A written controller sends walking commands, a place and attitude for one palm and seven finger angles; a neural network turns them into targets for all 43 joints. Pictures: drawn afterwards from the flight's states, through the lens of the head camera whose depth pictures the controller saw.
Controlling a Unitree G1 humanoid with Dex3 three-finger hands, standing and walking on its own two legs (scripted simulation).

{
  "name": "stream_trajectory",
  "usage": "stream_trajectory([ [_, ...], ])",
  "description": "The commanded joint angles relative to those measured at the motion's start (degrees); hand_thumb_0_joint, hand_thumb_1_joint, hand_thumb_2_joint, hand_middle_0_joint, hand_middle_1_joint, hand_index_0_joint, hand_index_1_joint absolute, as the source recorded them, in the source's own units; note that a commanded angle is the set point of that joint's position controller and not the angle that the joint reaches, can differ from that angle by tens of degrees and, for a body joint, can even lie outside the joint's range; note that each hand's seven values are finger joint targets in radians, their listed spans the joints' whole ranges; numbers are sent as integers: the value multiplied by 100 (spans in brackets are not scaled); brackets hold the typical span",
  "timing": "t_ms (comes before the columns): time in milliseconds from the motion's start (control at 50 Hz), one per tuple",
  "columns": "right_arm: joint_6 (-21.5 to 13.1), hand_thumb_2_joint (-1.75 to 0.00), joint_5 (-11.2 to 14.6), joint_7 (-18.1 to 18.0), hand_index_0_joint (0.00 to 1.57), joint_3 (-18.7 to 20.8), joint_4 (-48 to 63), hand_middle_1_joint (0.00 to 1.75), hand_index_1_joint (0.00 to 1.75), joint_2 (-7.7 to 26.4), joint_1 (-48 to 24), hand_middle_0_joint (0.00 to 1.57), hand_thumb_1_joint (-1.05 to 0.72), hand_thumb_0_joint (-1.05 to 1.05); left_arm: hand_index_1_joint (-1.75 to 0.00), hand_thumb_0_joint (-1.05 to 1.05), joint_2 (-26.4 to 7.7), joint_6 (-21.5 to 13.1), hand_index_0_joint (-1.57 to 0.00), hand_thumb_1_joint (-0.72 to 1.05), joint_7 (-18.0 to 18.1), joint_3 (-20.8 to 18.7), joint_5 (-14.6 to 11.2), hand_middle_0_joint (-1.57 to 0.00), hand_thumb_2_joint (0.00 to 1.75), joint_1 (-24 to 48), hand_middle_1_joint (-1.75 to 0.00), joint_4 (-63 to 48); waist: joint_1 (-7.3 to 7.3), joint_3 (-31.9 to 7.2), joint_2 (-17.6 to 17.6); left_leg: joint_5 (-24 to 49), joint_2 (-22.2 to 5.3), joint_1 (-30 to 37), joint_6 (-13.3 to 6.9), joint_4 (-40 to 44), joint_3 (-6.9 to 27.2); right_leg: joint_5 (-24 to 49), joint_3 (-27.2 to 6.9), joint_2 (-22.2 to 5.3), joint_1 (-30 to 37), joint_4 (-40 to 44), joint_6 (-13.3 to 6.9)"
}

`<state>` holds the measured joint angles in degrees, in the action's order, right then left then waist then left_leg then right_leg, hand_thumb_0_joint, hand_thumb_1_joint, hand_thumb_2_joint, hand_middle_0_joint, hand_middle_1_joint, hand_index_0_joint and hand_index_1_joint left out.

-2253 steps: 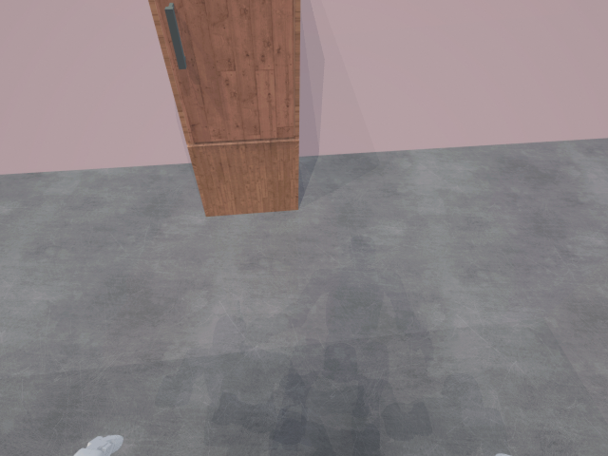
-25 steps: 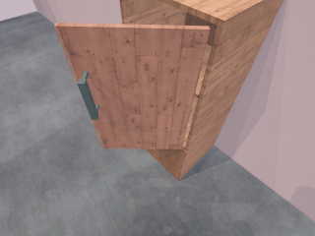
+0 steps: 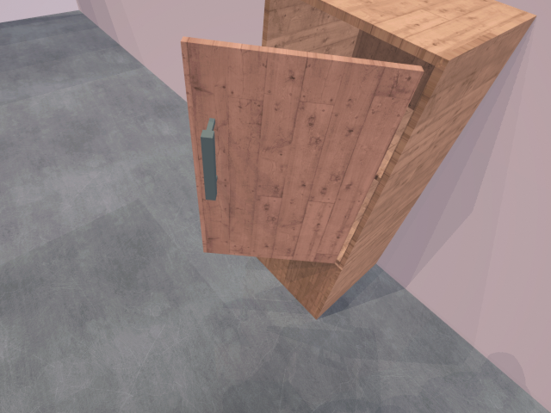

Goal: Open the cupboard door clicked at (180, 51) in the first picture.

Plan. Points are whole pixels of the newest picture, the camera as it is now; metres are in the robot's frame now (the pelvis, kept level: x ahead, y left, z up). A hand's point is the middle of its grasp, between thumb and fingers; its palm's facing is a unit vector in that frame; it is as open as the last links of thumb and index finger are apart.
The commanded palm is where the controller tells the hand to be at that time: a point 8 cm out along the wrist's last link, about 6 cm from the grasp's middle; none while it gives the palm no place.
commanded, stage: come to a stop and stand still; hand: left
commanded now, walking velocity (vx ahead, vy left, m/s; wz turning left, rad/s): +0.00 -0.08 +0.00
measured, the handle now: (211, 161) +0.55 +0.16 +0.02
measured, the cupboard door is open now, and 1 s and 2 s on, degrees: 46 46 46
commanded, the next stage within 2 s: look again from close up in 0.54 s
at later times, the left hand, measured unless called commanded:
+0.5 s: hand out of the picture +0.02 +0.14 -0.19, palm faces +0.05 -0.98 -0.18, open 7.3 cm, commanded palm none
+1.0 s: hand out of the picture -0.07 +0.17 -0.19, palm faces +0.05 -0.98 -0.20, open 7.4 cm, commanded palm none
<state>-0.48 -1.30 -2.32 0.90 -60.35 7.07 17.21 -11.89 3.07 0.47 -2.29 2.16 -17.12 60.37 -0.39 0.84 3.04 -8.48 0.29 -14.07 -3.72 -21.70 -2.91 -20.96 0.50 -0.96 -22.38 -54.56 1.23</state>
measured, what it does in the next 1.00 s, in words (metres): steps on the spot: right foot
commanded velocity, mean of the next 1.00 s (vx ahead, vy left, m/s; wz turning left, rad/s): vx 0.00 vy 0.00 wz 0.00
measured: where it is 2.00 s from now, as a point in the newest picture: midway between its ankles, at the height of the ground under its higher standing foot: outside the picture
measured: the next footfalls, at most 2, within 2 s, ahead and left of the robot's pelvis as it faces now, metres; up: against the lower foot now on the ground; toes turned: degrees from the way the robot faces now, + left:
right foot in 0.22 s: +0.01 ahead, -0.14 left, +0.00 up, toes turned +7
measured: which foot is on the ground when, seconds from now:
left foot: down 0.00-1.00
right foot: up 0.00-0.20, down 0.22-1.00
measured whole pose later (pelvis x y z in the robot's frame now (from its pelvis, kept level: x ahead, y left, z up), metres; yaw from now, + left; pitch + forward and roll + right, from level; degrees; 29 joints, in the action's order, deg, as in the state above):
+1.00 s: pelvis -0.04 -0.01 -0.01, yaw +2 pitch -3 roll -1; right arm 0.3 -0.4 -0.5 1.2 -61.7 10.7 13.0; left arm -11.6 -0.1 1.9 0.1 1.7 -20.4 60.7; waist 0.7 1.5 0.8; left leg -7.6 1.1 -15.3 -3.3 -25.2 -2.8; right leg -12.3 2.6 -1.8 -9.0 -23.9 1.8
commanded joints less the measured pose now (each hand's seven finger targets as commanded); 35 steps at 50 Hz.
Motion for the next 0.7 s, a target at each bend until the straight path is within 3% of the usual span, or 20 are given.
stream_trajectory([
  [0, -82, -90, -34, -70, 20, 238, 61, 30, 30, 1038, 490, 20, -90, 0, -30, 0, -55, -61, -20, 90, -24, -30, -46, -20, 90, -19, -30, -286, -136, -46, -1054, -232, -1523, 404, -495, 1029, 1507, -221, -24, -130, -196, 663, 56],
  [20, -81, -90, -33, -69, 20, 235, 33, 30, 30, 991, 507, 20, -90, 0, -30, 0, -52, -81, -20, 90, -24, -12, -56, -20, 90, 104, -30, -313, -182, 32, -1038, -183, -1507, 292, -525, 996, 1568, -332, -15, -129, -25, 1031, 29],
  [100, -54, -90, -26, -14, 20, 263, -76, 30, 30, 1019, 456, 20, -90, 0, -30, 0, 104, -158, -20, 90, 23, 37, -114, -20, 90, -117, -30, -139, -103, -131, -1270, -771, -1350, 118, -428, 984, 1589, -221, 123, -21, 628, 2042, -41],
  [120, -92, -90, 11, -5, 20, 208, 467, 30, 30, 1317, 99, 20, -90, 0, -30, 0, -690, -259, -20, 90, 40, 220, -26, -20, 90, -170, -30, -553, 64, 316, -1249, -1018, -1015, -488, -249, 896, 1211, -123, 322, 30, 1001, 2302, -185],
  [140, -124, -90, -39, -5, 20, 311, 613, 30, 30, 1204, -346, 20, -90, 0, -30, 0, -221, -237, -20, 90, 51, 115, -53, -20, 90, -653, -30, -451, 339, -67, -660, -1461, -993, -716, -59, 123, 1079, 109, 167, 38, 996, 2820, -159],
  [160, -93, -90, -38, -8, 20, 323, 561, 30, 30, 983, -123, 20, -90, 0, -30, 0, -257, -267, -20, 90, 102, 62, -8, -20, 90, -642, -30, -384, 128, -205, -381, -1089, -634, -799, 81, -343, 853, 308, -129, -165, 1161, 3251, -320],
  [180, -63, -90, -3, 12, 20, 250, 554, 30, 30, 736, 61, 20, -90, 0, -30, 0, -442, -276, -20, 90, 150, 63, -30, -20, 90, -623, -30, -454, 104, -216, 191, -976, -296, -832, 213, -911, 419, 168, -585, -616, 1076, 3573, -497],
  [200, -18, -90, -4, 52, 20, 219, 576, 30, 30, 549, 152, 20, -90, 0, -30, 0, -548, -279, -20, 90, 171, 58, -41, -20, 90, -462, -30, -538, -16, -191, 559, -985, -105, -851, 318, -1342, 160, -328, -920, -932, 793, 3840, -674],
  [220, 36, -90, -30, 113, 20, 178, 560, 30, 30, 443, 199, 20, -90, 0, -30, 0, -558, -302, -20, 90, 177, 82, -59, -20, 90, -263, -30, -639, -78, -184, 386, -1107, -61, -681, 356, -1640, 13, -422, -906, -1104, 604, 3937, -725],
  [240, 71, -90, -36, 146, 20, 223, 559, 30, 30, 498, 255, 20, -90, 0, -30, 0, -653, -323, -20, 90, 180, 32, -72, -20, 90, -56, -30, -741, -170, -214, 559, -1049, -43, -658, 370, -2029, 4, -688, -837, -998, 399, 3973, -694],
  [260, 81, -90, -51, 131, 20, 250, 578, 30, 30, 611, 228, 20, -90, 0, -30, 0, -652, -339, -20, 90, 209, -21, -79, -20, 90, 106, -30, -838, -155, -11, 896, -1061, -132, -809, 305, -2213, 157, -503, -896, -1005, 230, 3949, -727],
  [300, 16, -90, -39, 110, 20, 256, 542, 30, 30, 669, 321, 20, -90, 0, -30, 0, -568, -381, -20, 90, 227, -18, -87, -20, 90, 217, -30, -875, -249, 212, 603, -660, -276, -518, 265, -1819, 186, -104, -739, -936, 51, 3706, -778],
  [320, -2, -90, -32, 135, 20, 180, 479, 30, 30, 490, 381, 20, -90, 0, -30, 0, -430, -390, -20, 90, 229, 45, -89, -20, 90, 126, -30, -825, -255, 247, 332, -401, -274, -265, 278, -1411, 139, 56, -557, -791, 54, 3572, -697],
  [340, -46, -90, -22, 130, 20, 151, 466, 30, 30, 541, 392, 20, -90, 0, -30, 0, -380, -390, -20, 90, 236, 56, -92, -20, 90, 47, -30, -814, -224, 403, -22, -64, -362, -184, 247, -1071, 304, 300, -423, -599, 20, 3301, -599],
  [380, -97, -90, -16, 104, 20, 170, 451, 30, 30, 727, 292, 20, -90, 0, -30, 0, -346, -393, -20, 90, 235, 56, -110, -20, 90, -248, -30, -745, -26, 408, -662, 412, -610, -282, 121, -632, 650, 740, -219, -306, 383, 2955, -416],
  [420, -126, -90, 8, 87, 20, 157, 430, 30, 30, 803, 76, 20, -90, 0, -30, 0, -380, -418, -20, 90, 229, 65, -110, -20, 90, -494, -30, -612, 113, 229, -1008, 812, -689, -283, 38, -518, 783, 1107, -157, -291, 852, 2962, -307],
  [520, -113, -90, 31, 76, 20, 176, 440, 30, 30, 864, -82, 20, -90, 0, -30, 0, -429, -441, -20, 90, 200, 69, -108, -20, 90, -440, -30, -574, 43, 120, -254, 344, -585, -108, 106, -452, 640, 1188, -307, -421, 959, 3209, -305],
  [680, -88, -90, 46, 118, 20, 194, 396, 30, 30, 1074, -412, 20, -90, 0, -30, 0, -564, -465, -20, 90, 171, 70, -90, -20, 90, -394, -30, -469, 11, 139, -330, -259, -555, 72, 150, -110, 696, 725, -391, -493, 848, 3492, -289],
])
